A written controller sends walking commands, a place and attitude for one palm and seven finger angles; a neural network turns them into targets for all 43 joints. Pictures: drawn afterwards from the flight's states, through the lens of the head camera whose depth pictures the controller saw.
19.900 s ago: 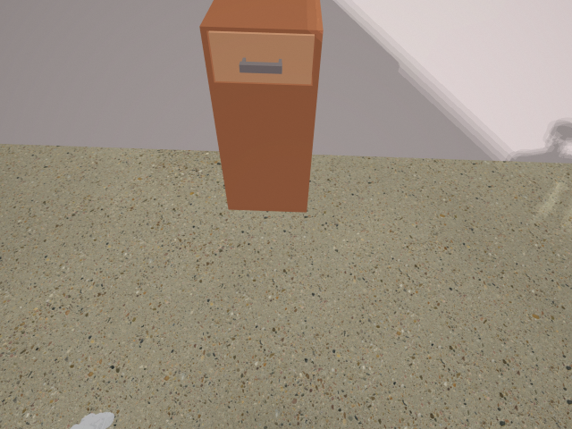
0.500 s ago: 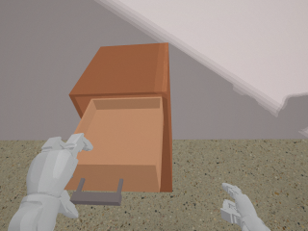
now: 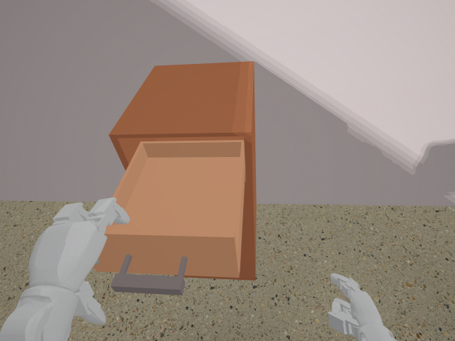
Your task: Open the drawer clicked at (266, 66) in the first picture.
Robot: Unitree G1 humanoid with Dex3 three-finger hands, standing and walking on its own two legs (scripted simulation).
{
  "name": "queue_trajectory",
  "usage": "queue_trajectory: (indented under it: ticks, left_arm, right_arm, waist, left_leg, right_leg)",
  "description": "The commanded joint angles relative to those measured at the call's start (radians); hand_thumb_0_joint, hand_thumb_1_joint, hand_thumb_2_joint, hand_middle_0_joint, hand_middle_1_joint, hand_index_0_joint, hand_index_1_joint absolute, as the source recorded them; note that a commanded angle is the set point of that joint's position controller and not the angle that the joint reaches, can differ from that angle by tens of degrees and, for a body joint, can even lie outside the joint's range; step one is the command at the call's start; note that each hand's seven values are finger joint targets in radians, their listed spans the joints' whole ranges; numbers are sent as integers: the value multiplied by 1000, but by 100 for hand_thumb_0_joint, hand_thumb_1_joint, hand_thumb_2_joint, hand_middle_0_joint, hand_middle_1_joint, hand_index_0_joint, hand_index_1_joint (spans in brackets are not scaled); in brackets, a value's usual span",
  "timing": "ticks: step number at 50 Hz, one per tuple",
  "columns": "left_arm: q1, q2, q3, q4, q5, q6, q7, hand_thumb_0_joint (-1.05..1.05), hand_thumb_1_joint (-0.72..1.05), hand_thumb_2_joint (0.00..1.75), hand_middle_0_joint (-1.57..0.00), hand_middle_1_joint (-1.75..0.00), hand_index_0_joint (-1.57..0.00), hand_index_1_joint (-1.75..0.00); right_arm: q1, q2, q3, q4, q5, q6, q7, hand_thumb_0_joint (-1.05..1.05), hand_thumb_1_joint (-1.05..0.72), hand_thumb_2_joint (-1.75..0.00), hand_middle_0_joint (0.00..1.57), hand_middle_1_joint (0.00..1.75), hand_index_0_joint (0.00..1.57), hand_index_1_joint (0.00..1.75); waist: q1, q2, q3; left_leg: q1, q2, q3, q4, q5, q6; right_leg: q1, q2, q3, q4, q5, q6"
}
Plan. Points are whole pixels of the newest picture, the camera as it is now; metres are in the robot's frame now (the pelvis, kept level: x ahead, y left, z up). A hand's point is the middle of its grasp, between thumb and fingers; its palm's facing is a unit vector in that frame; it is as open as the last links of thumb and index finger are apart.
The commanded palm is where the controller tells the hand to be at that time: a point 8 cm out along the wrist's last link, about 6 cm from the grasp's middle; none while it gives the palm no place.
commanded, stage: draw the hand back to the body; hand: left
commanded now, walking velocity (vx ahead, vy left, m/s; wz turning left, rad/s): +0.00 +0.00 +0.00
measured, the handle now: (151, 272) +0.24 +0.21 -0.03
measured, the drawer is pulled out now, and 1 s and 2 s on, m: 0.30 0.30 0.30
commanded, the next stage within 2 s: step back with the hand held close in 1.28 s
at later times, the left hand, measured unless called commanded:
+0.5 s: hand (100, 242) +0.19 +0.21 +0.16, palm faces +0.34 -0.87 -0.36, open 13.3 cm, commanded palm +0.15 +0.26 +0.18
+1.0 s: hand (87, 233) +0.20 +0.24 +0.16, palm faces +0.40 -0.83 -0.40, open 9.3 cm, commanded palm +0.15 +0.28 +0.18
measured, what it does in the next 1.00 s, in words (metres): stands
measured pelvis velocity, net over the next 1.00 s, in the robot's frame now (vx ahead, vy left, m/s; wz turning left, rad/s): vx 0.03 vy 0.00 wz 0.02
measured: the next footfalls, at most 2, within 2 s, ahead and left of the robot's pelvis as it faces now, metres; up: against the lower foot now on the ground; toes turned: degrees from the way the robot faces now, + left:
none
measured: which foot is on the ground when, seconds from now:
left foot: down 0.00-1.00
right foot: down 0.00-1.00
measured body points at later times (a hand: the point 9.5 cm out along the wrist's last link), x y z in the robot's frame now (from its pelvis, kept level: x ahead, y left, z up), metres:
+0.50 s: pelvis +0.01 +0.00 +0.00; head -0.01 -0.01 +0.45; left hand +0.17 +0.26 +0.18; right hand +0.22 -0.19 -0.07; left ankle +0.03 +0.11 -0.74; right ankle -0.01 -0.10 -0.74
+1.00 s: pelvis +0.03 +0.00 +0.00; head +0.01 -0.03 +0.45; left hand +0.18 +0.28 +0.18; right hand +0.23 -0.22 -0.08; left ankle +0.03 +0.11 -0.74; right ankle -0.01 -0.10 -0.74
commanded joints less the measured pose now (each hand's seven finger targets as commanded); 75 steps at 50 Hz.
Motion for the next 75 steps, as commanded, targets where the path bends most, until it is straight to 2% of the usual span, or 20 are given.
queue_trajectory:
  ticks: [1, 5, 14, 15, 16, 17, 18, 20, 21, 25, 31, 39, 52, 54, 56, 68, 69, 70, 72, 75]
  left_arm:
    - [-85, 178, 134, -215, 10, -31, 35, 0, -50, 30, -30, -120, -30, -120]
    - [-79, 196, 176, -227, 4, -48, 53, 0, -50, 30, -30, -120, -30, -120]
    - [-37, 213, 199, -215, -27, -58, 51, 0, -50, 30, -30, -120, -30, -120]
    - [-140, -117, 186, -285, -772, -161, 46, 0, -47, 32, -30, -118, -30, -118]
    - [32, -41, 240, -93, -798, -196, 60, 0, -43, 33, -29, -115, -29, -115]
    - [38, -40, 261, -175, -870, -224, 57, 0, -40, 34, -29, -113, -29, -113]
    - [-35, 5, 285, -263, -888, -260, 62, 0, -36, 36, -29, -111, -29, -111]
    - [-43, 54, 345, -293, -905, -291, 83, 0, -29, 39, -29, -107, -29, -107]
    - [-29, 13, 313, -302, -907, -303, 81, 0, -26, 40, -28, -104, -28, -104]
    - [20, -2, 324, -257, -919, -312, 74, 0, -12, 47, -27, -95, -27, -95]
    - [78, -21, 331, -216, -935, -312, 58, 0, 9, 55, -26, -82, -26, -82]
    - [75, 12, 374, -239, -938, -310, 65, 0, 37, 68, -24, -64, -24, -64]
    - [28, 20, 388, -192, -946, -303, 66, 0, 83, 87, -21, -34, -21, -34]
    - [30, 16, 386, -187, -948, -301, 65, 0, 90, 90, -20, -30, -20, -30]
    - [30, 16, 385, -186, -946, -302, 66, 0, 90, 90, -20, -30, -20, -30]
    - [45, 16, 391, -170, -948, -297, 63, 0, 90, 90, -20, -30, -20, -30]
    - [32, 23, 388, -202, -948, -299, 62, 0, 90, 90, -20, -30, -20, -30]
    - [-153, 195, 566, -307, -942, -357, 74, 0, 90, 90, -20, -30, -20, -30]
    - [28, 61, 470, -162, -929, -365, 50, 0, 90, 90, -20, -30, -20, -30]
    - [105, 19, 426, -192, -922, -373, 34, 0, 90, 90, -20, -30, -20, -30]
  right_arm:
    - [-195, -77, -31, -191, 1, -68, -13, 0, -90, -90, 20, 30, 20, 30]
    - [-216, -79, -33, -196, 6, -70, -17, 0, -90, -90, 20, 30, 20, 30]
    - [-186, -86, -42, -199, 6, -69, -21, 0, -90, -90, 20, 30, 20, 30]
    - [-128, -14, -35, -247, 11, -152, -39, 0, -90, -90, 20, 30, 20, 30]
    - [-96, -33, -28, -198, -2, -196, -53, 0, -90, -90, 20, 30, 20, 30]
    - [-94, -41, -29, -197, -3, -202, -72, 0, -90, -90, 20, 30, 20, 30]
    - [-95, -49, -29, -197, -4, -223, -84, 0, -90, -90, 20, 30, 20, 30]
    - [-87, -48, -25, -169, -14, -261, -99, 0, -90, -90, 20, 30, 20, 30]
    - [-67, -35, -19, -164, -15, -275, -96, 0, -90, -90, 20, 30, 20, 30]
    - [-63, -40, -30, -137, -14, -295, -84, 0, -90, -90, 20, 30, 20, 30]
    - [-64, -43, -47, -127, -7, -281, -75, 0, -90, -90, 20, 30, 20, 30]
    - [-65, -48, -60, -128, 3, -264, -84, 0, -90, -90, 20, 30, 20, 30]
    - [-70, -49, -58, -130, 8, -245, -89, 0, -90, -90, 20, 30, 20, 30]
    - [-71, -50, -58, -132, 7, -244, -89, 0, -90, -90, 20, 30, 20, 30]
    - [-67, -51, -57, -121, 4, -243, -88, 0, -90, -90, 20, 30, 20, 30]
    - [-74, -48, -60, -122, 6, -233, -88, 0, -90, -90, 20, 30, 20, 30]
    - [-73, -49, -60, -134, 10, -235, -87, 0, -90, -90, 20, 30, 20, 30]
    - [-15, -63, -50, -179, 14, -223, -80, 0, -90, -90, 20, 30, 20, 30]
    - [-28, -62, -69, -139, 3, -203, -73, 0, -90, -90, 20, 30, 20, 30]
    - [-38, -81, -83, -161, 5, -181, -67, 0, -90, -90, 20, 30, 20, 30]
  waist:
    - [7, -95, -84]
    - [12, -46, -75]
    - [7, -74, -88]
    - [-95, -133, 2]
    - [-74, -192, 24]
    - [-64, -220, 8]
    - [-64, -179, -42]
    - [-50, -37, -43]
    - [-55, -11, -44]
    - [-52, 4, 1]
    - [-57, -79, -18]
    - [-58, -66, -71]
    - [-61, -61, -27]
    - [-61, -95, -32]
    - [-63, -59, -25]
    - [-60, -92, -29]
    - [-61, -79, -50]
    - [-85, -16, 63]
    - [-98, -192, 17]
    - [-103, -135, -61]
  left_leg:
    - [114, 13, 25, -51, 115, 15]
    - [118, 14, 16, -50, 106, 9]
    - [109, 14, 18, -45, 126, 10]
    - [221, 33, -5, -49, 42, 33]
    - [201, 51, -8, -72, -5, 27]
    - [179, 48, -12, -95, 28, 22]
    - [193, 43, -3, -97, 49, 19]
    - [185, 36, 4, -99, 65, 9]
    - [181, 33, -1, -103, 82, 5]
    - [156, 38, -3, -112, 147, -4]
    - [160, 47, 3, -110, 210, -2]
    - [183, 46, 11, -100, 231, -1]
    - [179, 39, 5, -111, 176, 0]
    - [181, 40, 4, -108, 187, 3]
    - [180, 37, 6, -107, 190, 1]
    - [183, 36, 11, -91, 206, 6]
    - [189, 40, 10, -91, 214, 5]
    - [113, 46, -27, -63, 176, 20]
    - [113, 42, -36, -2, 190, 26]
    - [115, 48, -23, 0, 281, 26]
  right_leg:
    - [-111, -46, 2, -131, 56, 15]
    - [-122, -36, 16, -134, 44, 5]
    - [-115, -44, -12, -114, 85, 16]
    - [-130, -27, -25, -148, 50, 7]
    - [-122, -27, -36, -127, 13, 8]
    - [-82, -39, -43, -140, 40, 15]
    - [-55, -51, -33, -144, 63, 21]
    - [-42, -59, -18, -150, 80, 16]
    - [-37, -67, -26, -144, 93, 11]
    - [-23, -61, -32, -155, 157, 5]
    - [-2, -64, -42, -146, 235, 13]
    - [5, -71, -38, -140, 266, 19]
    - [-20, -73, -33, -164, 207, 22]
    - [-16, -73, -32, -162, 222, 24]
    - [-17, -72, -32, -169, 229, 22]
    - [-17, -74, -31, -166, 268, 27]
    - [-8, -79, -25, -157, 275, 27]
    - [-89, -131, 47, -214, 338, 22]
    - [-81, -157, 72, -213, 441, 28]
    - [-44, -164, 52, -165, 511, 36]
